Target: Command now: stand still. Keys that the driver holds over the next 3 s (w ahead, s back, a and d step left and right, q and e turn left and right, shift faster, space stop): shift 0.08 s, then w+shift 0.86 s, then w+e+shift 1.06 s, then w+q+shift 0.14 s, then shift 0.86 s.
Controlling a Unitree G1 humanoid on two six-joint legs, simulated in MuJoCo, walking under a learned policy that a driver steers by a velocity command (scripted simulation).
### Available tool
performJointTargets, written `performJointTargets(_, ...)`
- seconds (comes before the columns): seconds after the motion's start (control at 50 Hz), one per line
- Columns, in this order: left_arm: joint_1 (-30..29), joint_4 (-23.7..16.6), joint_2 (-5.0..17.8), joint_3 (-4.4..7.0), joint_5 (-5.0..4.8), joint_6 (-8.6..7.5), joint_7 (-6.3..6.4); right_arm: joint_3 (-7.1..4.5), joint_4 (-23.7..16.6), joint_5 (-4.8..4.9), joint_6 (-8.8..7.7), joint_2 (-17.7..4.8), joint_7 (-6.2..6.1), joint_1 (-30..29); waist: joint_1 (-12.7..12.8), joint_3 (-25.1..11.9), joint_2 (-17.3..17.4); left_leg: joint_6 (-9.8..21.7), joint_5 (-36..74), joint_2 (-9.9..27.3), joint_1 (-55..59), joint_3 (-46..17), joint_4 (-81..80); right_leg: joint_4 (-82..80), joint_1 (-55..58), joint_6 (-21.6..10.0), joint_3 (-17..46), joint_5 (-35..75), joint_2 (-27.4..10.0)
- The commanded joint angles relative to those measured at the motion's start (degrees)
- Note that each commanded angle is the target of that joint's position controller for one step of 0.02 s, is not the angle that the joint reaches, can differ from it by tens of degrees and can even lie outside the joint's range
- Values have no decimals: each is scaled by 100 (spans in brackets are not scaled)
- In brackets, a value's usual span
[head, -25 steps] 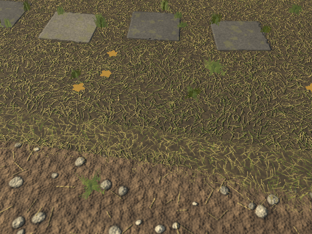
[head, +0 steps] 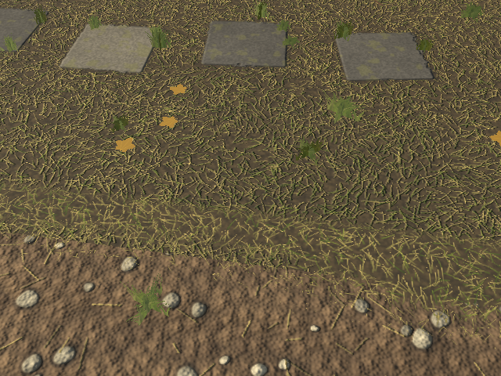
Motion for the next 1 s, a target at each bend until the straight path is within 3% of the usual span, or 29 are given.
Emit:
performJointTargets(0.02,37,-87,681,117,0,-40,27,-126,-131,7,-61,-627,-33,129,3,-107,22,42,1494,274,-301,-190,-498,-251,221,-112,-32,1193,0)
performJointTargets(0.08,72,2,647,108,0,-35,33,-110,-7,13,-63,-611,-44,167,3,-74,12,28,1411,259,-319,-163,-511,-265,200,-120,-42,1157,17)
performJointTargets(0.1,242,90,577,101,-26,-24,38,-138,101,42,-40,-673,-64,331,-15,-305,127,114,82,183,-213,-139,-600,-66,193,-160,-303,-13,239)
performJointTargets(0.12,232,80,572,113,-90,-32,25,-203,122,109,-13,-850,-75,420,-95,-117,314,320,-1922,289,-334,-423,-808,278,-231,-242,-483,-1389,423)
performJointTargets(0.16,-502,-372,378,53,-154,-236,-70,-330,152,195,-112,-1272,-68,778,-384,654,1170,1037,-4030,1482,-510,-2265,-1925,1478,-1550,-338,-600,-1524,413)
performJointTargets(0.2,-846,-663,499,76,-243,-516,-189,-321,30,142,-333,-1158,-72,526,-355,1069,1151,1427,-2988,2241,-388,-3179,-2391,2541,-2514,-561,0,-1222,-205)
performJointTargets(0.24,-526,-661,480,74,-257,-705,-291,-278,-182,200,-433,-955,-25,148,-127,709,799,1154,-1999,2094,69,-2535,-2194,2167,-2634,-735,75,-1064,-501)
performJointTargets(0.28,-60,-484,429,78,-202,-789,-348,-320,-282,292,-410,-1112,11,-83,99,270,819,816,-1234,1436,-518,-1357,-1965,906,-971,-681,-420,-638,-206)
performJointTargets(0.34,1744,217,533,242,-174,-746,-307,-222,-428,156,-384,-860,34,-237,864,-146,157,662,-906,739,-2073,-485,-307,349,1710,-347,-1061,163,455)
performJointTargets(0.36,2666,329,860,332,-147,-754,-253,-75,-596,91,-446,-365,86,-508,1271,-324,-1047,336,-333,309,-2978,79,2070,-439,2421,-716,683,-952,-640)
performJointTargets(0.38,2778,151,1183,290,-50,-846,-342,20,-938,216,-601,106,95,-399,931,-514,-1911,263,-1221,-300,-4167,-249,3799,-1409,2632,-1519,3712,-2384,-1823)
performJointTargets(0.4,2055,1,1028,217,0,-908,-401,7,-1040,491,-704,-99,117,-401,599,-103,-1278,447,-721,174,-5087,-676,4708,-1913,2209,-1902,4584,-3849,-2319)
performJointTargets(0.42,1545,-201,767,124,-5,-953,-437,-9,-1144,491,-758,-360,142,-677,461,293,-760,583,-153,517,-5492,-591,4911,-1834,1907,-1764,3985,-3447,-2215)
performJointTargets(0.44,1282,-297,658,61,8,-935,-460,-21,-1091,329,-753,-425,152,-598,289,227,-448,568,325,788,-5239,-423,4776,-1700,1616,-1588,3151,-2706,-1925)
performJointTargets(0.48,1083,-387,449,-39,54,-847,-463,-79,-1057,161,-656,-486,209,-515,55,339,-533,385,939,1029,-4545,-282,4109,-1868,831,-1305,2010,-1773,-1326)
performJointTargets(0.58,1720,-274,485,-89,-17,-825,-255,-78,-1299,175,-544,-367,200,-1227,247,694,-332,-40,2052,888,-4397,251,2757,-2490,579,-1339,727,77,-912)
performJointTargets(0.66,2216,-266,467,-136,-55,-781,-156,-7,-1619,253,-663,-118,389,-2143,479,869,-354,7,2797,643,-3805,629,1334,-2809,805,-1274,87,1161,-874)
performJointTargets(0.74,2375,-319,622,-93,-75,-671,-126,-16,-1885,299,-751,-166,599,-2647,368,878,-494,235,2472,352,-3330,779,301,-2441,1688,-1207,-277,2810,-1075)
performJointTargets(0.78,2387,-324,857,-16,43,-604,-113,-107,-1986,304,-726,-403,583,-2516,65,440,-898,422,1866,-34,-2678,1006,341,-1654,2209,-1174,-323,5695,-1252)
performJointTargets(0.8,2387,-306,961,26,131,-540,-100,-208,-1920,324,-674,-641,528,-2005,-302,-2,-1159,559,1482,-209,-2078,1056,450,-901,2445,-1130,-317,7039,-1334)
performJointTargets(0.82,2224,-328,1059,67,207,-445,-89,-352,-1601,366,-601,-919,436,-806,-920,-686,-1353,743,1344,-300,-772,1052,503,389,2245,-1066,-380,7862,-1356)
performJointTargets(0.84,1880,-498,1097,65,229,-409,-68,-469,-1137,370,-511,-1169,330,733,-1649,-1427,-1203,949,1223,217,1457,454,694,2146,795,-935,-385,6947,-1211)
performJointTargets(0.86,2588,-754,-53,-180,218,-556,-192,-582,-873,124,-523,-1680,293,1480,-997,-2619,692,1803,-1319,1826,4217,-2601,589,4706,-1994,-713,-56,2209,-85)
performJointTargets(0.88,2509,-684,58,-202,-101,-859,-285,-517,-662,128,-567,-1300,311,1737,-1086,-3378,1354,1988,-3119,2277,4501,-4794,-811,5504,-2735,-858,883,-976,443)
performJointTargets(0.9,1448,-1060,685,1,-413,-972,-296,-410,-543,98,-586,-890,273,1379,-1095,-1942,1297,1578,-2635,2020,3610,-4120,-1259,5759,-3379,-1007,722,-823,96)
performJointTargets(0.92,885,-1283,640,-35,-452,-1031,-285,-361,-528,49,-625,-739,280,978,-910,-1127,558,1462,-1594,1877,2498,-3199,-1375,5638,-3404,-1036,580,-550,-134)
performJointTargets(0.94,663,-1346,480,-46,-353,-1041,-278,-315,-501,-11,-671,-594,315,565,-570,-646,-90,1410,-799,1669,1398,-2543,-1510,5289,-3171,-1016,491,-297,-342)
performJointTargets(0.98,1170,-1218,227,-40,-318,-779,-310,-209,-456,-120,-732,-169,348,2,72,-293,156,1317,-513,1454,61,-1612,-1793,4989,-2550,-899,571,-16,-707)
performJointTargets(1.0,1280,-1193,100,-53,-315,-635,-292,-213,-405,-17,-748,-175,358,-146,206,-70,268,1268,-416,1468,-379,-1242,-2019,4814,-2489,-803,570,-112,-822)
